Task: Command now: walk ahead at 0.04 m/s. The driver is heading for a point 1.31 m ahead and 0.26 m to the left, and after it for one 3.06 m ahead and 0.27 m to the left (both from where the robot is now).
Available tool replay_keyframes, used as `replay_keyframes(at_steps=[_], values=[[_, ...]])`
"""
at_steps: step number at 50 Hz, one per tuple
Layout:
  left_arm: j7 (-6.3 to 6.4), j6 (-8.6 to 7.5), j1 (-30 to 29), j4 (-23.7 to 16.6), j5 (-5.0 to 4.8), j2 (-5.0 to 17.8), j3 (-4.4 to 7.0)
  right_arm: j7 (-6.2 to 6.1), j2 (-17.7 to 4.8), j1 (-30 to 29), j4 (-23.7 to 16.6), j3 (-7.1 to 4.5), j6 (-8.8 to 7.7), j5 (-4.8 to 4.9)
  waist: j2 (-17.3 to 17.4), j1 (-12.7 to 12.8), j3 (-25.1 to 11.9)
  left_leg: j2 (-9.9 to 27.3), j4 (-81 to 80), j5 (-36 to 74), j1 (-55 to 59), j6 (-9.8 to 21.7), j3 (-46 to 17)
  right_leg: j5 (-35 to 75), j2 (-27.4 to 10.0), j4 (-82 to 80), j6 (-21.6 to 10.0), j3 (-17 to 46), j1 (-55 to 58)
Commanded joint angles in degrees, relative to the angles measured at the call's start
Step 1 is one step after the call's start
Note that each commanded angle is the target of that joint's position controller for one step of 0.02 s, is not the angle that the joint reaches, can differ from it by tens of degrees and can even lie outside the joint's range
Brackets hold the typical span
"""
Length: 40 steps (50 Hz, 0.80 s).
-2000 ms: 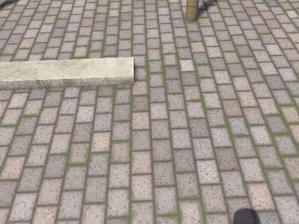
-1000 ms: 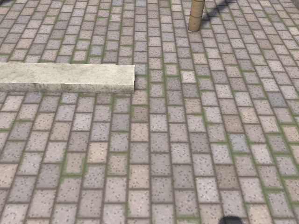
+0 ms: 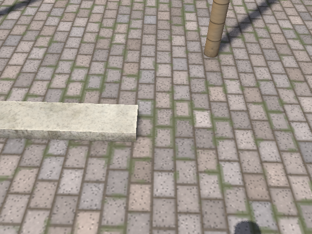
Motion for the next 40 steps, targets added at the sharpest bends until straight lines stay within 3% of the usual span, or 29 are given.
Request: replay_keyframes(at_steps=[1, 2, 4, 6, 7, 8, 9, 10, 12, 14, 15, 16, 17, 18, 19, 20, 21, 23, 26, 29, 33, 36, 38, 39, 40], values=[[0.47, 0.27, 2.14, -0.96, -0.23, 6.1, 1.24, -0.12, -6.27, 0.4, -1.0, -1.22, -1.19, 0.33, 4.16, 0.08, -2.62, 1.8, -3.07, 14.92, 6.72, 3.04, -2.26, 9.12, -3.7, -3.23, -0.93, 3.33, -1.16], [0.44, 0.29, 2.95, -0.33, -0.5, 6.03, 1.32, -0.17, -6.2, 1.59, -0.11, -1.28, -1.12, 0.52, 3.66, -0.06, -4.03, 1.14, -2.55, 11.04, 7.51, 3.41, -1.51, 5.62, -3.14, -2.71, -1.18, 2.6, -0.44], [0.33, 0.57, 3.1, 0.08, -1.3, 6.84, 1.9, -0.2, -6.81, 2.1, 0.65, -1.69, -0.85, 1.16, 1.85, -0.09, -1.69, -0.57, -0.6, -6.18, 4.55, 4.86, -0.1, -9.6, -2.86, -2.21, -2.98, 2.91, -2.62], [0.32, 0.16, 4.26, 0.19, -1.87, 7.42, 2.34, -0.13, -5.91, 0.55, -0.02, -1.52, -1.56, 1.41, -1.49, 0.68, 4.15, -1.37, 1.58, -17.2, -3.31, 5.72, 0.26, -21.3, -6.41, -5.41, -5.8, 8.45, -3.9], [0.32, -0.51, 6.55, 0.71, -2.15, 8.36, 2.68, 0.08, -5.18, -1.18, -0.79, -1.32, -2.47, 1.6, -3.78, 1.71, 6.01, -1.91, 5.03, -16.0, -8.71, 5.69, 1.39, -23.39, -10.22, -8.02, -7.87, 13.97, -0.99], [0.27, -1.25, 8.91, 1.43, -2.32, 10.32, 3.31, 0.53, -4.09, -3.14, -1.8, -1.04, -3.53, 1.7, -7.34, 2.41, 6.82, -2.48, 10.38, -11.5, -13.8, 5.49, 3.51, -23.06, -15.82, -11.41, -10.59, 21.53, 3.15], [0.28, -1.97, 9.5, 1.73, -2.32, 11.65, 3.8, 1.04, -3.84, -5.03, -2.83, -0.9, -4.45, 1.6, -8.71, 2.48, 7.97, -1.52, 12.6, -9.48, -17.71, 5.89, 3.37, -18.47, -20.24, -12.1, -12.8, 26.77, 5.75], [0.22, -2.65, 9.95, 1.78, -2.03, 10.98, 3.76, 1.56, -4.15, -6.38, -3.34, -0.95, -5.13, 1.53, -8.33, 2.58, 7.68, -0.53, 14.25, -11.23, -19.78, 6.36, 2.32, -10.98, -22.03, -11.36, -13.64, 28.36, 7.93], [-0.14, -3.21, 9.15, 1.39, -2.07, 10.1, 3.68, 2.55, -3.87, -5.36, -3.01, -0.92, -5.78, 1.95, -7.53, 1.26, 5.5, 0.58, 12.63, -14.22, -18.65, 7.05, 1.97, 0.7, -22.14, -9.1, -12.49, 25.13, 10.59], [-0.44, -2.54, 3.21, -0.3, -2.94, 10.87, 3.83, 2.88, -4.26, 1.85, 0.26, -1.53, -5.69, 2.52, -5.86, -3.6, 3.41, -1.89, 0.51, -4.09, 0.11, 7.55, 5.14, 2.73, -16.55, -6.71, -7.93, 15.76, 0.55], [-0.45, -2.51, 0.86, -1.33, -2.74, 10.99, 3.82, 2.59, -6.32, 8.41, 2.93, -2.72, -5.31, 1.99, -4.18, -6.35, 1.03, -3.14, -0.15, 0.51, 12.94, 7.69, 3.94, 9.53, -12.32, -1.23, -5.41, 10.86, -6.9], [-0.39, -2.77, -1.99, -3.2, -2.38, 8.38, 3.09, 2.07, -11.35, 16.55, 4.48, -4.39, -5.21, 1.6, 6.99, -9.39, -0.65, 6.62, -8.05, -2.57, 21.3, 11.69, -11.98, 12.01, -5.09, 17.25, -0.77, 1.74, -15.9], [-0.21, -3.75, -0.54, -4.32, -1.58, 4.64, 2.19, 2.42, -14.49, 22.25, 5.48, -4.72, -5.34, 1.43, 19.55, -9.61, -4.59, 18.28, -15.68, 1.86, 31.86, 18.73, -34.5, -11.21, 1.18, 34.89, 1.74, 1.93, -28.08], [-0.51, -4.36, -0.65, -3.96, -2.19, 6.68, 2.83, 2.4, -9.23, 18.95, 4.66, -2.81, -5.76, 0.93, 11.61, -7.23, -2.93, 19.32, -14.26, 4.29, 31.38, 18.55, -33.83, -15.56, -1.79, 43.66, 0.59, 8.08, -33.67], [-1.09, -4.77, 0.06, -3.53, -3.35, 6.84, 2.88, 2.54, -6.72, 15.26, 3.59, -2.02, -6.03, 0.93, 8.1, -5.31, -0.51, 17.51, -13.65, 6.73, 28.81, 16.73, -26.8, -11.24, -4.17, 45.87, -1.1, 9.08, -35.21], [-1.19, -4.84, -0.11, -3.22, -3.54, 6.51, 2.98, 2.85, -6.44, 12.2, 2.61, -1.71, -6.12, 0.92, 5.23, -3.89, 0.73, 15.44, -14.84, 7.54, 26.08, 15.12, -21.44, -6.36, -6.35, 44.29, -2.01, 8.18, -35.14], [-1.17, -4.69, -1.07, -3.17, -3.07, 7.04, 3.43, 3.09, -5.65, 10.29, 1.97, -1.24, -6.07, 0.97, 3.74, -3.12, 2.48, 13.96, -16.28, 11.02, 23.38, 13.84, -17.12, -2.64, -7.87, 40.86, -2.23, 7.6, -34.28], [-1.5, -3.85, -0.84, -2.99, -2.56, 5.86, 3.67, 3.01, -4.52, 10.8, 2.31, -0.62, -5.57, 0.55, 5.33, -1.94, 2.64, 11.03, -18.0, 16.17, 20.08, 12.22, -10.99, 1.35, -8.73, 36.04, -1.64, 5.99, -30.1], [-1.48, -2.88, -5.49, -4.66, -1.91, 3.97, 3.36, 2.09, -6.84, 12.74, 2.81, -0.92, -5.2, 0.42, 4.48, -2.2, 4.11, 10.15, -20.49, 19.26, 18.03, 12.66, -7.22, 6.21, -8.27, 27.7, 0.5, 4.19, -30.73], [-1.66, -2.8, -12.55, -7.09, -1.87, 2.82, 2.68, 1.29, -7.99, 12.79, 2.68, -1.12, -4.98, 0.32, 5.01, -3.36, 5.85, 8.76, -22.58, 17.51, 14.55, 11.99, -3.85, 13.42, -6.95, 15.51, 1.32, 2.97, -27.69], [-2.49, -2.97, -18.57, -9.11, -2.29, 3.43, 2.32, 1.09, -8.18, 15.84, 4.1, -1.57, -4.97, 1.07, 5.37, -4.58, 7.85, 10.17, -23.69, 14.62, 16.16, 12.0, -2.28, 17.45, -5.8, 7.84, 0.24, 2.34, -25.32], [-3.39, -3.57, -19.79, -10.35, -2.41, 4.78, 2.58, 0.88, -8.62, 15.55, 4.62, -2.16, -4.45, 1.47, 5.33, -3.27, 7.61, 12.48, -20.61, 19.31, 21.91, 11.06, -1.68, 14.59, -5.63, 4.65, -2.03, 3.01, -24.88], [-3.55, -3.83, -15.19, -9.58, -2.33, 7.04, 3.68, 0.79, -9.9, 13.97, 4.22, -2.65, -3.97, 1.38, 6.97, -0.11, 3.47, 12.65, -14.13, 35.31, 23.67, 9.95, -0.59, 11.21, -2.97, 4.27, -3.71, 1.06, -16.34], [-3.34, -3.76, -8.11, -7.63, -2.27, 8.76, 4.8, 0.8, -9.95, 12.96, 4.0, -2.65, -3.56, 1.25, 7.55, 3.68, -0.69, 11.14, -5.86, 44.31, 22.53, 8.92, 0.98, 10.61, -0.89, 4.14, -4.94, -0.48, -7.01], [-2.93, -3.49, 2.47, -4.37, -2.29, 11.25, 6.25, 0.84, -9.01, 12.25, 3.39, -2.19, -3.28, 0.91, 6.9, 8.15, -6.64, 8.31, 6.68, 43.64, 15.84, 7.11, 2.59, 10.73, -1.34, 4.92, -6.67, 0.65, 7.78]])
Next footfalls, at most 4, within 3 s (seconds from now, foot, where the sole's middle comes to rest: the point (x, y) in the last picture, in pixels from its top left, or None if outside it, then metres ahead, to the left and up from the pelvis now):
0.80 right None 0.49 -0.10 -0.77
1.40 left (126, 182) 0.76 0.16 -0.77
1.92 right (150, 123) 1.13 0.06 -0.77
2.28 left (91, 104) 1.19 0.38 -0.70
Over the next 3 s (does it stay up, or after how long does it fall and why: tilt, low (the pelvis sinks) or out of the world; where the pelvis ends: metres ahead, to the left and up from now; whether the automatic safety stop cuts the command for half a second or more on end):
stays up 1.26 0.22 0.00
